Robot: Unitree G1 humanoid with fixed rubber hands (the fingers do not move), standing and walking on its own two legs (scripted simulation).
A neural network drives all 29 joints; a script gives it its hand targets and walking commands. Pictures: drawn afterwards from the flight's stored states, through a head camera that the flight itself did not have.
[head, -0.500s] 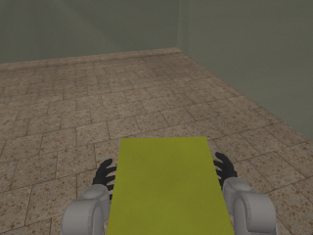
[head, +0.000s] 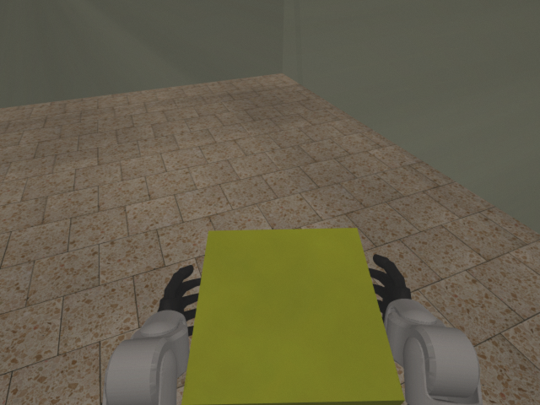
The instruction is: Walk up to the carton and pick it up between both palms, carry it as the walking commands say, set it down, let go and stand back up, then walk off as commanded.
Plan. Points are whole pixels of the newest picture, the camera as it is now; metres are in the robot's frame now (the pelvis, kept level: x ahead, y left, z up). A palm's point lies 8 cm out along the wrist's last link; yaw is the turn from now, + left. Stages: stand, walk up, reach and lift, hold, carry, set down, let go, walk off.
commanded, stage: carry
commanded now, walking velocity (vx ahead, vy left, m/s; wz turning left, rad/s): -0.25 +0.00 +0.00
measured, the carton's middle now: (284, 348) +0.23 +0.00 +0.04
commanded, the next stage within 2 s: none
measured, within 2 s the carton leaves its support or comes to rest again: neither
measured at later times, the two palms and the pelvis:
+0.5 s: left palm out of the picture +0.04 +0.14 +0.08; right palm out of the picture +0.04 -0.15 +0.08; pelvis -0.19 +0.00 +0.00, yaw -1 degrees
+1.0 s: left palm out of the picture -0.17 +0.15 +0.08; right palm out of the picture -0.16 -0.14 +0.08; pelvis -0.40 +0.01 -0.01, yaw -1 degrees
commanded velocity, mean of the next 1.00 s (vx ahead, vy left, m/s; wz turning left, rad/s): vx -0.25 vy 0.00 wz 0.00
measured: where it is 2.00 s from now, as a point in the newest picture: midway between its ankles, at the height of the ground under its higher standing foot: outside the picture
